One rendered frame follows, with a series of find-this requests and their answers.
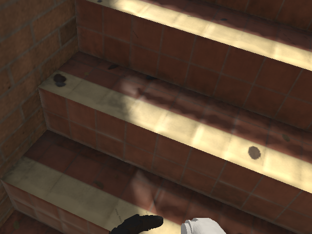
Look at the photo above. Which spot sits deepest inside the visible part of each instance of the right robot thigh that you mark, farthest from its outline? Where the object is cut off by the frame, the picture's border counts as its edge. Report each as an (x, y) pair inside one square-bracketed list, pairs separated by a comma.
[(201, 225)]

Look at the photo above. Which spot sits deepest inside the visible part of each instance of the robot left hand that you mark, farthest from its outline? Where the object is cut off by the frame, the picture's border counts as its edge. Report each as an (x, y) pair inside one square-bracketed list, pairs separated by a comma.
[(138, 223)]

